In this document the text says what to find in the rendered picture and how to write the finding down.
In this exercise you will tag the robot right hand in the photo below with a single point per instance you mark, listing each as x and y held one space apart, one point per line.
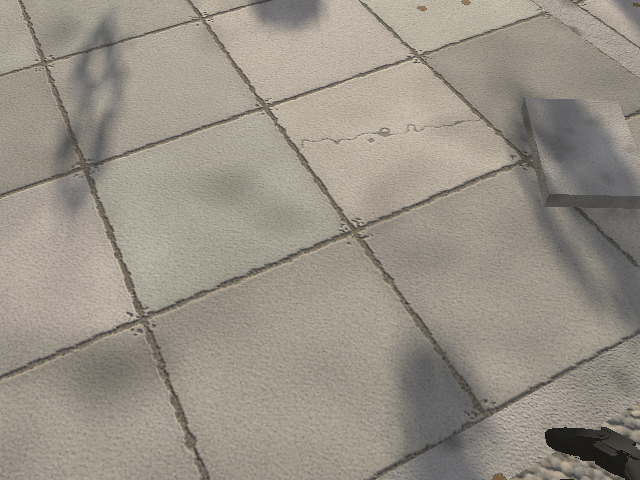
610 450

